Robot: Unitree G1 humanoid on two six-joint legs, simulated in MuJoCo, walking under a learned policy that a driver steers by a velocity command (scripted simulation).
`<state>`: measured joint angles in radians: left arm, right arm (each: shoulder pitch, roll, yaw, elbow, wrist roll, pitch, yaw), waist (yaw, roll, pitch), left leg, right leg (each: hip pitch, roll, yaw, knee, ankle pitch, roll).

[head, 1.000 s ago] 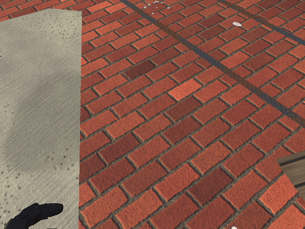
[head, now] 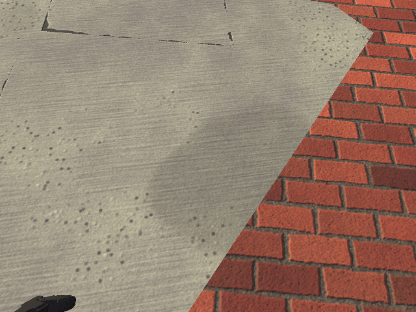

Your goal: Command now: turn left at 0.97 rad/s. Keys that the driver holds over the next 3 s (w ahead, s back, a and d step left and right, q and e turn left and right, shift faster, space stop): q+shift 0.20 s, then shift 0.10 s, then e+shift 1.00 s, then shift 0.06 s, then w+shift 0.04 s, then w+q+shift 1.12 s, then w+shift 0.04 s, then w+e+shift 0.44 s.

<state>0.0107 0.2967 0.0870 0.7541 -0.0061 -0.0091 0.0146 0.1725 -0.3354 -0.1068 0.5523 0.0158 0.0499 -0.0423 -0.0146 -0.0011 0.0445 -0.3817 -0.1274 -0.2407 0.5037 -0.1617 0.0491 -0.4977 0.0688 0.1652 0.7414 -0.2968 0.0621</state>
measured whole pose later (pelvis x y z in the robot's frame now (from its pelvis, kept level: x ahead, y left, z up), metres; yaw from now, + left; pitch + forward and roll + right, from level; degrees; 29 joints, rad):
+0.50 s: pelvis +0.02 -0.02 +0.00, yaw +16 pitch +2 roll +0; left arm 0.20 0.27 0.05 0.78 -0.02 0.00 -0.02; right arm 0.14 -0.26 -0.04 0.57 -0.01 0.04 -0.02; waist 0.06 0.00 0.05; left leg -0.24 0.01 -0.05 0.48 -0.26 -0.03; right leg -0.31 -0.03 0.01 0.52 -0.25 0.01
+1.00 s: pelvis +0.03 -0.06 +0.00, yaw -8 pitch +3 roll +2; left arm 0.21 0.33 0.09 0.61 -0.02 0.03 0.01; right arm 0.08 -0.31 -0.10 0.64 -0.01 0.00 -0.03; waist 0.02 0.04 0.07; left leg -0.56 0.01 -0.05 1.15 -0.44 -0.06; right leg -0.35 0.05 0.04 0.53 -0.23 -0.07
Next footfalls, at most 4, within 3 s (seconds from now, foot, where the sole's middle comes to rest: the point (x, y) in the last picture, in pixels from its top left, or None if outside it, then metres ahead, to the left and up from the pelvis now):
0.10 right None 0.11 -0.14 -0.78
0.48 left None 0.01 0.12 -0.78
0.84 right None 0.08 -0.15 -0.78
1.34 left None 0.19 0.02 -0.78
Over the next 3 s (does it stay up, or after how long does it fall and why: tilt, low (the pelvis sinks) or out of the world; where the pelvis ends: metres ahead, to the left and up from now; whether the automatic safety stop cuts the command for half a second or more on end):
stays up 1.09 -0.03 -0.02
